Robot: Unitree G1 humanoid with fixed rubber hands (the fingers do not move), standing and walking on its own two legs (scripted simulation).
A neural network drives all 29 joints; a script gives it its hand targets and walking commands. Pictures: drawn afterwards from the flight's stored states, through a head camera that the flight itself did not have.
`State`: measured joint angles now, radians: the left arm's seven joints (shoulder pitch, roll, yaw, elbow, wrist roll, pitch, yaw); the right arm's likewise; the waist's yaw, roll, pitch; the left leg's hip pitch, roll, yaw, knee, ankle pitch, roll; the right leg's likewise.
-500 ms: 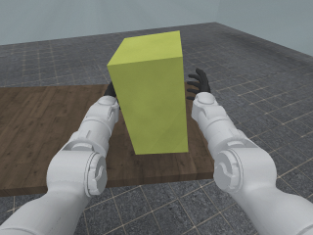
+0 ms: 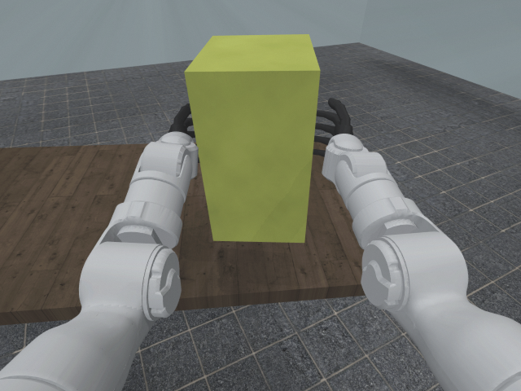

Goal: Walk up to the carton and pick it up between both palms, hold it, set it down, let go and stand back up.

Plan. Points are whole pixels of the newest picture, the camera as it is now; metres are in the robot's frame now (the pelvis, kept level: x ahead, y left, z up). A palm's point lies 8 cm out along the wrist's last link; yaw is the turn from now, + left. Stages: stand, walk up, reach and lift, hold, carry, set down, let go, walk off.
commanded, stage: reach and lift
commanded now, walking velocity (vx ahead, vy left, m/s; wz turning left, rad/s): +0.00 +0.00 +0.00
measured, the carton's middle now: (259, 141) +0.46 +0.00 +0.21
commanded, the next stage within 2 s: hold in 1.48 s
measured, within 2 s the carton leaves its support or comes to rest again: neither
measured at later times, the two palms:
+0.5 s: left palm (184, 133) +0.38 +0.11 +0.27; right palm (356, 128) +0.39 -0.13 +0.27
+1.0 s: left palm (183, 129) +0.38 +0.11 +0.28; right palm (357, 122) +0.38 -0.13 +0.28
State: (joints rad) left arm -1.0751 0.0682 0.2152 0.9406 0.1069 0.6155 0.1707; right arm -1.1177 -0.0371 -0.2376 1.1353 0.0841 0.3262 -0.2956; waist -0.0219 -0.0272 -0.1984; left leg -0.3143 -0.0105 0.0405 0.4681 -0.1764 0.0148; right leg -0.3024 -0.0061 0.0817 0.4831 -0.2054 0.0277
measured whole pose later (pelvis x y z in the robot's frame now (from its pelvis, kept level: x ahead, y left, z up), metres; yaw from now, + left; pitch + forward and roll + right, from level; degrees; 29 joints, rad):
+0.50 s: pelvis -0.01 +0.00 +0.00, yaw +0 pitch +0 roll +0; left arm -1.14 0.05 0.22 0.92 0.11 0.74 0.20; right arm -1.21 -0.09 -0.22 1.16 0.11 0.45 -0.30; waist -0.02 -0.02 -0.22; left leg -0.31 -0.01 0.04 0.47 -0.16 0.01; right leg -0.30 0.00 0.08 0.48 -0.19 0.03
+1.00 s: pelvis -0.01 -0.01 +0.00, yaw +0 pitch +0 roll +0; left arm -1.17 0.05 0.23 0.92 0.13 0.79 0.20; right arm -1.25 -0.11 -0.18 1.19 0.14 0.51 -0.30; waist -0.02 -0.02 -0.23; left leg -0.31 -0.01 0.03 0.46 -0.16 0.01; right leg -0.30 0.00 0.07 0.48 -0.19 0.03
